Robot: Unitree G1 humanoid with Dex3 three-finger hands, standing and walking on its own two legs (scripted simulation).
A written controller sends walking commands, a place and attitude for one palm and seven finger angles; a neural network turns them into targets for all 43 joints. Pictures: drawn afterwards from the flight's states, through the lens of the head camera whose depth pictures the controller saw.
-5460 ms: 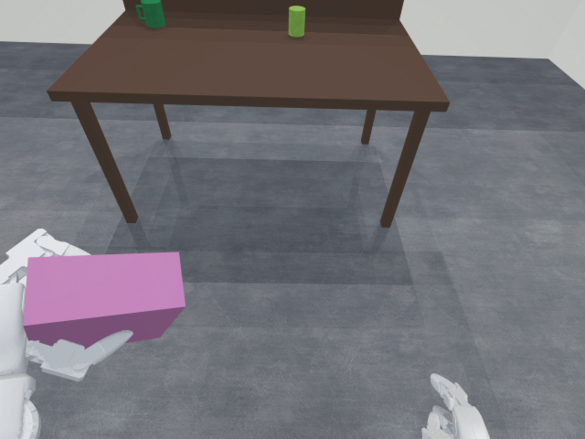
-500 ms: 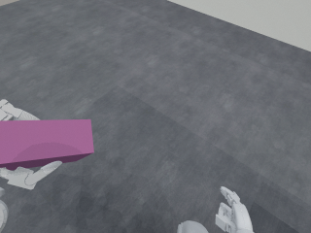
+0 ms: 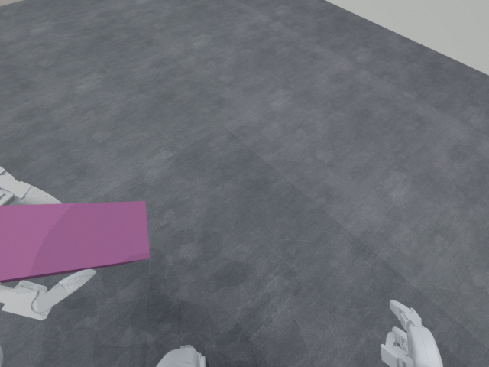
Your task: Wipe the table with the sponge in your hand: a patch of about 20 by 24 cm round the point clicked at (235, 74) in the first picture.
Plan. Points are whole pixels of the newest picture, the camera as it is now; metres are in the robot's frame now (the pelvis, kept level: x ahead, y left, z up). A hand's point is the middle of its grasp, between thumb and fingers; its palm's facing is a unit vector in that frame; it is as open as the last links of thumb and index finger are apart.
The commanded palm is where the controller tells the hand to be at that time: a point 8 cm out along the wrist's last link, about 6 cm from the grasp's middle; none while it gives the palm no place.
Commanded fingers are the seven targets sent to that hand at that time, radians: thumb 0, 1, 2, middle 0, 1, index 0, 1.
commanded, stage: turn to face it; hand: left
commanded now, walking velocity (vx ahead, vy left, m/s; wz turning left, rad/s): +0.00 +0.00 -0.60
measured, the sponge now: (91, 241) +0.23 +0.19 +0.16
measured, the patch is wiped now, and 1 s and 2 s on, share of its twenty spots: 0.00 0.00 0.00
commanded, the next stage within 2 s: none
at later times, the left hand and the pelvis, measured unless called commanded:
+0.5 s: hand (154, 208) +0.27 +0.13 +0.17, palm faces +0.20 -0.85 -0.49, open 10.1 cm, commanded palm +0.22 +0.19 +0.18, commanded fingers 0.00 0.10 1.30 -1.20 -1.60 -1.20 -1.60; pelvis +0.01 -0.05 -0.01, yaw -12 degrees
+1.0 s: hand (210, 226) +0.25 +0.06 +0.17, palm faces -0.03 -0.89 -0.46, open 10.1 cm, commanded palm +0.22 +0.11 +0.18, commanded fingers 0.00 0.10 1.30 -1.20 -1.60 -1.20 -1.60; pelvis -0.05 -0.05 +0.00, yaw -30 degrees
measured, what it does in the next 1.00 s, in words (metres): steps on the spot, turning right: left foot, then right foot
